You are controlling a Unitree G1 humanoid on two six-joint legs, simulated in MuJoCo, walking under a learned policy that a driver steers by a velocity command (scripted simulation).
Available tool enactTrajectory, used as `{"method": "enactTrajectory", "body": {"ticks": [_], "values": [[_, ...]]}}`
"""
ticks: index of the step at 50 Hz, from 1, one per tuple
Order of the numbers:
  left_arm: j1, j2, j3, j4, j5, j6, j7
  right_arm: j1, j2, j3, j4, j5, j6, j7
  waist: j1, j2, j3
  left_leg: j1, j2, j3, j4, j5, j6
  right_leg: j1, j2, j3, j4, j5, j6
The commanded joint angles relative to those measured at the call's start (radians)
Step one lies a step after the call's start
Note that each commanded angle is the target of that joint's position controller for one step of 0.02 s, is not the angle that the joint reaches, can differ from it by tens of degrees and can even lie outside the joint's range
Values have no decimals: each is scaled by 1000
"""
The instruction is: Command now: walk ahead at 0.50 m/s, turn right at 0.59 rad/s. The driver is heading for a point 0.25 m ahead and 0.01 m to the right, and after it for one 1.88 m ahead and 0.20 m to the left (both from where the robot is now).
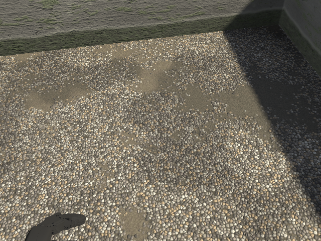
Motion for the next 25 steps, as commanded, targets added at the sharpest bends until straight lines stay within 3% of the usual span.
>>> {"method": "enactTrajectory", "body": {"ticks": [1,2,4,7,8,10,14,15,17,18,19,22,25], "values": [[-33,122,25,-82,-37,-3,-6,-177,-25,-2,-161,-8,1,13,52,-201,-79,-14,-35,11,-11,-58,-56,-12,-86,230,-283,-190,-74],[-49,144,26,-90,-40,1,-5,-192,-41,-8,-170,-5,3,14,52,-238,-28,-41,-55,-2,19,-44,-61,-37,-111,317,-335,-192,-97],[-91,149,27,-96,-29,4,7,-133,-58,-16,-157,-4,-7,17,28,-236,-54,-29,-54,-27,-1,-43,-62,1,-116,345,-326,-80,-113],[-94,128,19,-82,-34,-2,23,-88,-49,-18,-138,-5,-29,11,2,-133,-105,163,-36,-46,-63,7,-28,-62,-77,304,-297,-18,-81],[-90,110,13,-80,-35,-7,21,-77,-47,-15,-130,-17,-33,13,-2,-75,-126,237,-16,-53,-66,8,-14,-103,-66,281,-275,-28,-77],[-85,99,10,-77,-42,-17,16,-73,-44,-18,-133,-19,-30,13,-10,-12,-137,324,30,-79,-76,20,6,-169,-31,232,-231,-26,-60],[-86,85,9,-86,-39,-28,8,-61,-95,-34,-132,-12,-20,5,-4,105,-103,302,144,-157,-162,9,47,-213,22,118,-77,32,-35],[-83,71,8,-84,-24,-20,14,-43,-113,-43,-114,-1,-20,-8,9,121,-106,310,179,-165,-162,73,61,-215,19,77,-39,45,-44],[-71,72,8,-70,-8,-17,17,-20,-109,-46,-107,6,-20,-17,-5,87,-89,260,202,-158,-147,143,78,-173,11,31,-19,49,-47],[-53,66,9,-67,-27,-13,15,-41,-111,-46,-103,2,-20,-16,24,71,-77,241,177,-101,-134,108,62,-173,9,30,-24,100,-49],[-29,67,9,-57,-35,-12,15,-56,-104,-48,-107,0,-18,-15,34,45,-83,243,147,-60,-100,71,47,-165,6,49,-36,149,-59],[-13,87,4,-48,-43,-12,21,-70,-59,-38,-123,-1,-10,-5,32,-108,-101,212,9,30,28,-38,-3,-141,-31,220,-154,254,-107],[-32,94,-2,-45,-37,0,30,-32,-47,-36,-105,-1,-16,-2,11,-162,-93,222,-41,15,25,-65,-12,-142,-46,329,-226,250,-127]]}}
